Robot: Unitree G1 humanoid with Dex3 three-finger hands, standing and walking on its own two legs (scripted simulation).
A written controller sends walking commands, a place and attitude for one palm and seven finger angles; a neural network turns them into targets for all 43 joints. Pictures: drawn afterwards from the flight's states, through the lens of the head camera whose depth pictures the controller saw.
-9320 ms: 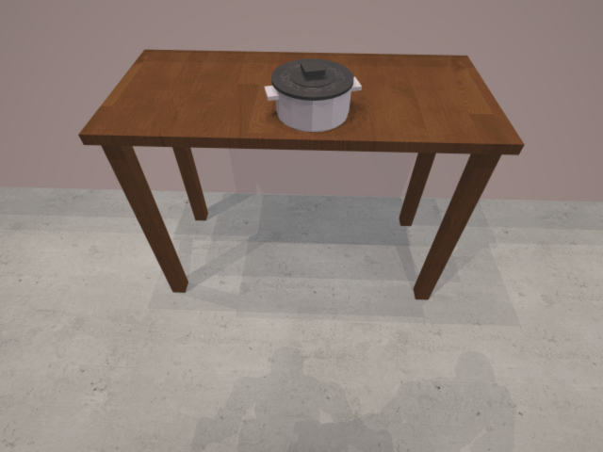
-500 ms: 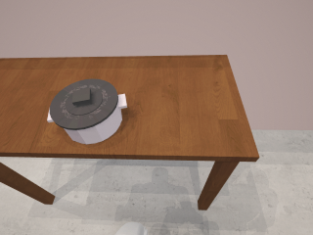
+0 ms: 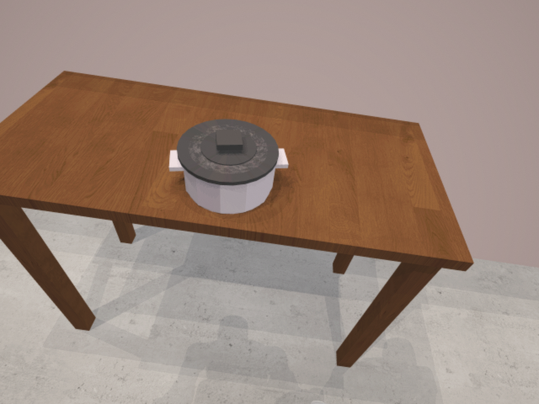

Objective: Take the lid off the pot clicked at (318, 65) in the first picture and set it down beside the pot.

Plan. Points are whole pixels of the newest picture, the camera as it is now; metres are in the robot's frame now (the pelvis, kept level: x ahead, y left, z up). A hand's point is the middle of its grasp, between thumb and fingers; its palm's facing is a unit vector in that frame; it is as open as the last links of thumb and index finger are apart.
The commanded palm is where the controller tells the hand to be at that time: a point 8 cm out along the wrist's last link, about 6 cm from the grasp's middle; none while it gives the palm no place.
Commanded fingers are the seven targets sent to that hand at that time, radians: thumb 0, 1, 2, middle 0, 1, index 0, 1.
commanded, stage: shuffle to correct the standing spot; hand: left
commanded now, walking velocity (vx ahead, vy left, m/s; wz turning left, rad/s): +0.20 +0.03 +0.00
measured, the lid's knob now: (228, 139) +0.55 +0.14 +0.09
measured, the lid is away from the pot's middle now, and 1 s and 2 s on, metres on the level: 0.00 0.00 0.00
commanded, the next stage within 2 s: none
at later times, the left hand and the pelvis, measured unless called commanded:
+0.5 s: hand out of the picture +0.02 +0.27 -0.19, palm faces +0.06 -0.98 -0.17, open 7.3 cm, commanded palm none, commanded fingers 0.00 0.90 0.90 -0.20 -0.30 -0.20 -0.30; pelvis +0.02 +0.09 +0.00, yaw -2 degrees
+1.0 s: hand (103, 374) +0.19 +0.30 -0.18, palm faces -0.06 -0.99 -0.15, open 7.4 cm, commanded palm none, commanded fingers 0.00 0.90 0.90 -0.20 -0.30 -0.20 -0.30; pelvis +0.10 +0.12 +0.01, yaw -3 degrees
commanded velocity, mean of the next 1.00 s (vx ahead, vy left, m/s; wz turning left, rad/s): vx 0.12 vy -0.13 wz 0.00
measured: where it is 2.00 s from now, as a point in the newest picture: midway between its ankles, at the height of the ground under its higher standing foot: outside the picture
